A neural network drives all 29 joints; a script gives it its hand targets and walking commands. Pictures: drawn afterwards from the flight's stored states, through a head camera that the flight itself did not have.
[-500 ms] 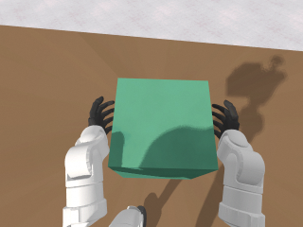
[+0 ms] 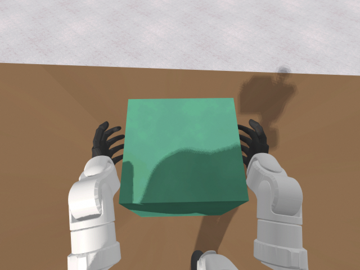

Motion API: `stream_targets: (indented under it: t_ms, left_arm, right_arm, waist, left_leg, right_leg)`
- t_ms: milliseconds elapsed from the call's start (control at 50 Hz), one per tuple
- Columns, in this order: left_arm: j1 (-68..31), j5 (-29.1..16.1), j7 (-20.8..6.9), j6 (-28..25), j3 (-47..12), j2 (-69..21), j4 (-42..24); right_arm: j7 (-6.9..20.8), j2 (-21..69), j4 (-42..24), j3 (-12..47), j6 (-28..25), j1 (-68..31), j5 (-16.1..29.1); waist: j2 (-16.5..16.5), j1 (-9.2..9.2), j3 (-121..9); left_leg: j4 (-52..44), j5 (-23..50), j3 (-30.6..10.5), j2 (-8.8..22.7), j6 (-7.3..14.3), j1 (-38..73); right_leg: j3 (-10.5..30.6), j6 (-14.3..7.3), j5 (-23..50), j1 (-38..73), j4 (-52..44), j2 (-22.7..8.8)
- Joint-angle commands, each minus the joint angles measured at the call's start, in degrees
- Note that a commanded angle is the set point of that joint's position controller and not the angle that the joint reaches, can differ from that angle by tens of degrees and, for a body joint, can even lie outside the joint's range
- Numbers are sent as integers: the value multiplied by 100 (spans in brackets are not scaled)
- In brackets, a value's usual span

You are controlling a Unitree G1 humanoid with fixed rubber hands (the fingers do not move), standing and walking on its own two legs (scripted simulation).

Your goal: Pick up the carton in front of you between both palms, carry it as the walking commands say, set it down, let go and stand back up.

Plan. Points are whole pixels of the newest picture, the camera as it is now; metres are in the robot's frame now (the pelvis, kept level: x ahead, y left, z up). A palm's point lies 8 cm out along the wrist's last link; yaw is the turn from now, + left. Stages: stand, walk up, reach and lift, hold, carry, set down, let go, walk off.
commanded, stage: carry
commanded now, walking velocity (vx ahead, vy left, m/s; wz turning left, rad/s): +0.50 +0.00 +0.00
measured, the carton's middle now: (181, 165) +0.34 -0.02 +0.02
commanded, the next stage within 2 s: none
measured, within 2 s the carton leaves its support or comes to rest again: neither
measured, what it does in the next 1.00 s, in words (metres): goes down: right foot 0.04 m lower, then left foot 0.04 m lower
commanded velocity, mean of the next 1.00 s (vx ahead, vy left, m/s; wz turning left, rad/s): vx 0.50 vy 0.00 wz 0.00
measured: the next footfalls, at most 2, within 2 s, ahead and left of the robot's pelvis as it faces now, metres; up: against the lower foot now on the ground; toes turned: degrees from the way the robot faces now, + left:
right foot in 0.08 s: +0.21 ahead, -0.07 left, -0.04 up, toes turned -3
left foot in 0.58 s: +0.53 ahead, +0.06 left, -0.07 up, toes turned +3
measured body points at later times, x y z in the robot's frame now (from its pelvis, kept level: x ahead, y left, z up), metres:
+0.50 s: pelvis +0.31 -0.02 -0.04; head +0.35 -0.02 +0.41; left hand +0.64 +0.15 +0.05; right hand +0.65 -0.16 +0.04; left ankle +0.46 +0.10 -0.74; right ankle +0.18 -0.07 -0.76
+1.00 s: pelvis +0.62 -0.01 -0.07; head +0.65 +0.00 +0.38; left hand +0.96 +0.14 +0.01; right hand +0.94 -0.17 +0.01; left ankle +0.49 +0.05 -0.79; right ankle +0.77 -0.13 -0.78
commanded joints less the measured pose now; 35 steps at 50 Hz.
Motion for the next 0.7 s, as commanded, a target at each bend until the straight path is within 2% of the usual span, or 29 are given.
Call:
stream_targets:
  t_ms: [0,20,40,60,80,100,120,140,160,180,220,280,340,420,460,480,500,520,540,560,580,600,620,640,660,680]
  left_arm:
    - [-2732,-555,32,31,-3335,-3423,-127]
    - [-2567,-491,49,72,-3228,-3319,-2]
    - [-2506,-440,58,119,-3115,-3219,51]
    - [-2436,-443,67,178,-3001,-3115,136]
    - [-2575,-425,114,215,-2953,-2988,284]
    - [-2552,-497,132,245,-2941,-2987,369]
    - [-2649,-681,86,229,-3110,-3377,334]
    - [-3043,-870,2,190,-3326,-3757,154]
    - [-3461,-1030,-92,154,-3524,-4080,-24]
    - [-3802,-1169,-174,108,-3682,-4325,-89]
    - [-4020,-1299,-270,-25,-3872,-4522,-147]
    - [-3829,-1294,-286,-171,-3960,-4492,-118]
    - [-3560,-1329,-282,-231,-4001,-4356,-207]
    - [-3179,-1233,-201,-173,-3902,-4023,-242]
    - [-2972,-1119,-144,-96,-3805,-3855,-149]
    - [-2912,-1069,-118,-54,-3757,-3787,-88]
    - [-2871,-1026,-96,-10,-3720,-3741,-21]
    - [-2881,-996,-80,37,-3711,-3727,32]
    - [-2941,-964,-69,83,-3718,-3712,77]
    - [-3035,-920,-53,135,-3680,-3651,122]
    - [-3062,-900,-41,211,-3652,-3762,232]
    - [-2959,-925,-31,252,-3589,-3711,259]
    - [-3209,-976,-8,245,-3565,-3751,149]
    - [-3416,-933,4,211,-3490,-3962,150]
    - [-3500,-833,3,169,-3390,-4110,216]
    - [-3484,-755,-19,122,-3304,-4195,299]
  right_arm:
    - [-89,3615,-452,3501,-32,-2742,848]
    - [-112,3564,-383,3476,24,-2767,836]
    - [-137,3496,-307,3435,73,-2765,811]
    - [-165,3443,-298,3382,139,-2832,766]
    - [-182,3486,-164,3274,236,-2778,739]
    - [-206,3481,-161,3261,263,-2837,786]
    - [-219,3538,-257,3141,250,-2981,774]
    - [-220,3757,-283,3087,217,-3250,717]
    - [-199,3933,-229,3024,176,-3335,631]
    - [-171,4061,-142,2972,125,-3359,541]
    - [-122,4230,-67,3017,-1,-3324,449]
    - [-112,4287,-79,3119,-166,-3212,420]
    - [-119,4143,-260,3193,-232,-3091,470]
    - [-153,3779,-478,3216,-157,-2947,499]
    - [-161,3596,-453,3173,-60,-2803,471]
    - [-161,3507,-427,3129,-10,-2734,449]
    - [-166,3414,-384,3059,35,-2667,412]
    - [-172,3342,-303,2972,76,-2575,359]
    - [-173,3284,-222,2883,118,-2485,302]
    - [-165,3191,-142,2785,168,-2379,254]
    - [-176,3063,-55,2658,207,-2408,206]
    - [-237,3055,54,2683,209,-2564,252]
    - [-228,3342,186,2740,219,-2429,375]
    - [-178,3622,8,2895,179,-2702,480]
    - [-106,3893,-109,3074,146,-3093,613]
    - [-34,4123,-208,3257,91,-3453,770]
  waist:
    - [749,112,-1965]
    - [659,388,-2155]
    - [403,658,-2357]
    - [-326,657,-2703]
    - [-1509,790,-3018]
    - [-1471,939,-3304]
    - [-1003,1015,-3165]
    - [-414,914,-2692]
    - [-15,759,-2357]
    - [129,671,-2215]
    - [-75,633,-2152]
    - [-411,755,-2278]
    - [-515,875,-2315]
    - [-474,1061,-2078]
    - [-508,1154,-1914]
    - [-546,1127,-1849]
    - [-580,990,-1888]
    - [-574,771,-2030]
    - [-414,500,-2264]
    - [17,381,-2512]
    - [1000,476,-2857]
    - [1751,54,-3378]
    - [1195,153,-3057]
    - [698,93,-2731]
    - [221,143,-2418]
    - [108,240,-2294]
  left_leg:
    - [731,4913,-571,1052,178,1210]
    - [1441,4858,-291,975,30,929]
    - [2422,3809,-131,827,-108,78]
    - [3476,804,-65,587,-219,-1298]
    - [4799,-1313,-354,-114,-417,-2801]
    - [5835,-1382,-608,-19,-437,-3795]
    - [5794,-1089,-725,295,-331,-4070]
    - [5389,-718,-706,466,-303,-3939]
    - [4852,-420,-731,581,-314,-3674]
    - [4388,-245,-740,654,-358,-3272]
    - [3700,-33,-628,675,-417,-3023]
    - [2870,552,-441,683,-451,-3454]
    - [2067,1425,-255,627,-417,-3573]
    - [718,2350,117,310,-374,-3346]
    - [-25,2825,231,197,-284,-3043]
    - [-359,3052,243,165,-200,-2703]
    - [-569,3137,290,122,-107,-2139]
    - [-750,3204,380,71,-38,-1390]
    - [-887,3411,392,186,-9,-347]
    - [-451,4123,-306,853,-3,879]
    - [547,6289,-2006,2315,379,2352]
    - [103,4108,-3834,2941,1578,3111]
    - [-342,2615,-3925,2615,1471,2561]
    - [-494,2244,-3491,2336,1265,1994]
    - [-612,2509,-3033,2213,1095,1412]
    - [-739,2529,-2712,2116,1008,878]
  right_leg:
    - [-409,-175,594,1086,-807,379]
    - [-505,-196,822,1943,-1097,374]
    - [-252,-187,1024,3074,-957,18]
    - [998,-195,2800,4373,76,-1157]
    - [2938,-1003,3444,5574,213,-2145]
    - [3727,-1751,1592,6101,-80,-2478]
    - [3805,-1766,-420,5438,-596,-2160]
    - [3384,-1463,-768,4603,-834,-1822]
    - [2914,-1264,-431,3852,-922,-1678]
    - [2508,-1113,-331,3293,-1026,-1550]
    - [2076,-970,-252,3016,-1101,-1335]
    - [1607,-931,1301,3678,-881,-1229]
    - [1190,-693,2243,4165,-652,-993]
    - [807,-525,2465,4492,-410,-585]
    - [695,-489,2346,4564,-241,-508]
    - [640,-458,2278,4451,-88,-520]
    - [577,-381,2443,4249,230,-541]
    - [426,-255,2626,4023,760,-523]
    - [183,-105,2180,3555,1590,-424]
    - [139,3,454,2445,2648,-247]
    - [168,180,-3468,844,3595,212]
    - [402,335,-4218,-568,5200,631]
    - [574,111,-3809,-970,5224,364]
    - [589,39,-3477,-1020,4970,206]
    - [547,63,-3198,-915,4604,32]
    - [586,98,-2993,-630,4185,-108]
